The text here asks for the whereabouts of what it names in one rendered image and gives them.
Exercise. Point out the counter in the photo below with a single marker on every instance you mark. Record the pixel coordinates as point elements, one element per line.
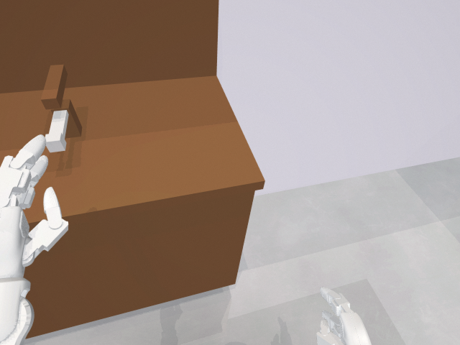
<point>157,179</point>

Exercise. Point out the robot right hand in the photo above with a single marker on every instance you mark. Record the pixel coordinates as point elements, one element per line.
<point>347,330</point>

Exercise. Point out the robot left hand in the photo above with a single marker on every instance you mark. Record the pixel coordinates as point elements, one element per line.
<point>18,177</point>

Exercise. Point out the robot left forearm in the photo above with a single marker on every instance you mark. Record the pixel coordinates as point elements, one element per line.
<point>16,312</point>

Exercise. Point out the tap lever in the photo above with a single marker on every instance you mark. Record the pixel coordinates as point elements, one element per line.
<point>55,140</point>

